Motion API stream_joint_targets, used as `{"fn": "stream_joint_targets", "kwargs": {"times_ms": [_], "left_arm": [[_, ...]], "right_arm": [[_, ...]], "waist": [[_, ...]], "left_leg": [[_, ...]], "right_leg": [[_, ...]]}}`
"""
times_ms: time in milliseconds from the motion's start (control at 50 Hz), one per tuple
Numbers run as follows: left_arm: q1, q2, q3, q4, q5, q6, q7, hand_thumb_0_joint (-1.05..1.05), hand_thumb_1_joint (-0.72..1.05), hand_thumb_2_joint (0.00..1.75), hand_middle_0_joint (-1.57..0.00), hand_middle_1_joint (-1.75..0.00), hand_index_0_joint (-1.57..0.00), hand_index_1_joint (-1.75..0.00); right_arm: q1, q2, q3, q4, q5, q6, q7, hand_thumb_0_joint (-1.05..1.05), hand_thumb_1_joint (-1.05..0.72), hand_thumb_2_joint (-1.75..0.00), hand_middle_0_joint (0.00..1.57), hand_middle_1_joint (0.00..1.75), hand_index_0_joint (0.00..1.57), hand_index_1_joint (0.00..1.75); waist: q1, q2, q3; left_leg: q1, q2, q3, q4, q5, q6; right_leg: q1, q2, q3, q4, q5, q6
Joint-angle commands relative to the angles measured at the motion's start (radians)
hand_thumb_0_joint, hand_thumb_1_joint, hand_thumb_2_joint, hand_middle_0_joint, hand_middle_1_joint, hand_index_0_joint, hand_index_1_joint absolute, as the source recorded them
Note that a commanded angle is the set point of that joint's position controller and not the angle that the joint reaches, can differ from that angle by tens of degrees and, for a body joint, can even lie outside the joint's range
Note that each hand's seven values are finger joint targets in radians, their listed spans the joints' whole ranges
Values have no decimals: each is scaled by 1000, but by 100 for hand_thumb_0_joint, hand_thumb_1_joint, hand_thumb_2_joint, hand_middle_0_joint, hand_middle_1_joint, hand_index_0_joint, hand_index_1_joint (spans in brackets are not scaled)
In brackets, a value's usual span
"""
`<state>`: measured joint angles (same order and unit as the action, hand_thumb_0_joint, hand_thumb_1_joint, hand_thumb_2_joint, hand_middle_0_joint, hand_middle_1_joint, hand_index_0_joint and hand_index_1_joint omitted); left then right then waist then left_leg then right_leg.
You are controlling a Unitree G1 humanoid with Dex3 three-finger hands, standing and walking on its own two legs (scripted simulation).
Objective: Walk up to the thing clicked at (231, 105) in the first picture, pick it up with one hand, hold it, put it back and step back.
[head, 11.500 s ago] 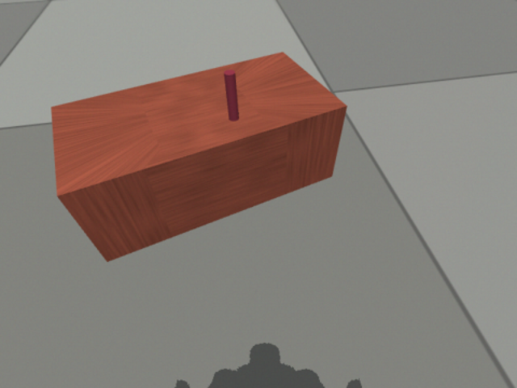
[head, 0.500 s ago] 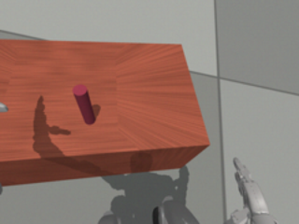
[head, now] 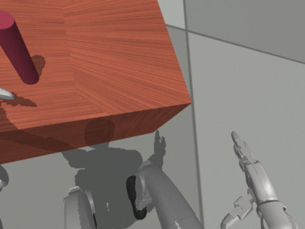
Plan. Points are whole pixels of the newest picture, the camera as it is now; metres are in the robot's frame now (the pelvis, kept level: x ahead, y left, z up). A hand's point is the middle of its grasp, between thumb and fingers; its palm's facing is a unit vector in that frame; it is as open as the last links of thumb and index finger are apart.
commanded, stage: close in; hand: left
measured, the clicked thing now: (18, 55) +0.58 +0.19 -0.05
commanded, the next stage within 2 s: close in 0.74 s
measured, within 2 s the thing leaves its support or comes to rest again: leaves its support in 1.84 s
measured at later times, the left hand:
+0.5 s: hand (20, 65) +0.58 +0.20 -0.08, palm faces +0.08 -1.00 +0.00, open 17.3 cm
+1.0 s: hand (31, 65) +0.58 +0.17 -0.09, palm faces +0.12 -0.99 -0.01, open 17.1 cm
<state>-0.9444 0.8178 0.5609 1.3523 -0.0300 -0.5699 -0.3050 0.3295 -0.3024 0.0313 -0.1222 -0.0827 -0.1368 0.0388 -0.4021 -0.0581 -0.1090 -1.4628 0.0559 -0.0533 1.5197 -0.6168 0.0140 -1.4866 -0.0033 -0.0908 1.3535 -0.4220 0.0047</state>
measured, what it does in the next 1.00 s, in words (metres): stands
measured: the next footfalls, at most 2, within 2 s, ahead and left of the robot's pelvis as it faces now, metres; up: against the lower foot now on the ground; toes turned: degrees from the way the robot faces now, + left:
none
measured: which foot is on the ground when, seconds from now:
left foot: down 0.00-1.00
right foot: down 0.00-1.00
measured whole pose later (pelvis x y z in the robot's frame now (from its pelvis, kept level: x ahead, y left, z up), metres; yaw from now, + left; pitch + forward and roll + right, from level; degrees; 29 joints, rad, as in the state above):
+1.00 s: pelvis +0.00 +0.00 -0.04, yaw +0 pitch +36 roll -6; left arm -0.99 0.71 0.44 1.29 0.07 -0.56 -0.01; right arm 0.42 -0.34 -0.06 -0.43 -0.08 -0.03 0.10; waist -0.47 -0.05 -0.13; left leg -1.63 0.05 -0.05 1.68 -0.68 0.01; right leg -1.67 -0.01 -0.09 1.53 -0.48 0.00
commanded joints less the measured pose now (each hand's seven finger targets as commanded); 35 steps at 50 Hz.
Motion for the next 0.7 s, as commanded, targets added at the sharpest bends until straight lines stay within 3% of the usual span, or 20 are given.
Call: {"fn": "stream_joint_targets", "kwargs": {"times_ms": [0,60,100,200,260,300,380,440,500,580,600,640,680], "left_arm": [[-374,289,19,-137,6,-103,45,0,-60,8,-5,-10,-5,-10],[-400,296,3,-122,21,-100,59,0,-59,3,-5,-8,-6,-7],[-434,336,17,-168,35,-102,79,0,-59,3,-5,-9,-7,-7],[-480,356,12,-249,48,-81,113,0,-55,6,-7,-12,-9,-10],[-505,340,-7,-301,67,-53,126,0,-53,9,-10,-14,-12,-12],[-490,290,-38,-284,68,-23,134,0,-55,8,-9,-12,-10,-11],[-480,222,-79,-296,65,10,137,0,-52,5,-8,-9,-10,-8],[-443,187,-81,-269,57,20,156,0,-61,2,-8,-9,-10,-7],[-409,145,-73,-227,44,18,187,0,-61,2,-8,-10,-10,-8],[-398,112,-75,-221,50,-8,220,0,-61,3,-9,-10,-11,-9],[-408,135,-64,-251,55,-17,230,0,-61,4,-9,-11,-11,-10],[-382,93,-75,-207,59,-25,240,0,-61,5,-10,-11,-11,-10],[-402,106,-75,-249,64,-39,244,0,-61,5,-10,-11,-12,-10]], "right_arm": [[60,-191,-153,-222,2,-45,-16,0,54,-5,5,5,5,5],[60,-219,-189,-291,8,-44,-19,0,55,-5,5,5,5,5],[73,-233,-204,-380,11,-42,-16,0,55,-5,5,5,5,5],[136,-254,-243,-444,21,-20,-14,0,55,-5,5,5,5,5],[166,-245,-245,-459,20,-3,-12,0,54,-5,5,5,5,5],[165,-242,-254,-427,22,10,-13,0,54,-5,5,5,5,5],[150,-234,-253,-409,24,22,-9,0,53,-5,5,5,5,5],[135,-222,-231,-427,26,23,-3,0,53,-5,5,5,5,5],[125,-227,-236,-440,27,26,-1,0,53,-5,5,5,5,5],[146,-233,-253,-485,26,24,4,0,53,-5,5,5,5,5],[158,-230,-249,-491,27,25,5,0,53,-5,5,5,5,5],[183,-229,-262,-482,24,31,8,0,53,-5,5,5,5,5],[188,-223,-256,-494,23,32,12,0,52,-5,5,5,5,5]], "waist": [[-1,465,-600],[-32,448,-640],[-41,427,-716],[-45,509,-804],[-45,566,-812],[-40,591,-727],[-43,616,-666],[-39,552,-615],[-44,476,-584],[-71,396,-644],[-61,391,-661],[-76,364,-662],[-64,385,-700]], "left_leg": [[321,-29,-37,-142,330,-26],[268,-29,-42,-101,298,-19],[219,-34,-36,-72,270,-12],[232,-38,-26,-39,262,-16],[270,-39,-23,-36,277,-21],[295,-37,-29,-54,274,-29],[358,-26,-35,-52,316,-37],[309,-27,-36,-55,297,-32],[268,-28,-41,-60,277,-24],[224,-34,-35,-44,302,-10],[208,-37,-29,-42,304,-8],[186,-42,-23,-35,313,-3],[203,-45,-15,-33,322,-3]], "right_leg": [[289,25,56,-16,158,-46],[260,28,55,21,148,-43],[303,23,72,38,145,-36],[317,16,96,68,145,-36],[298,13,101,70,151,-38],[235,16,87,65,128,-44],[136,27,58,70,119,-52],[162,27,52,65,123,-49],[172,30,44,57,122,-44],[256,28,50,56,180,-35],[290,25,61,60,193,-33],[307,23,65,58,221,-30],[332,19,76,59,235,-29]]}}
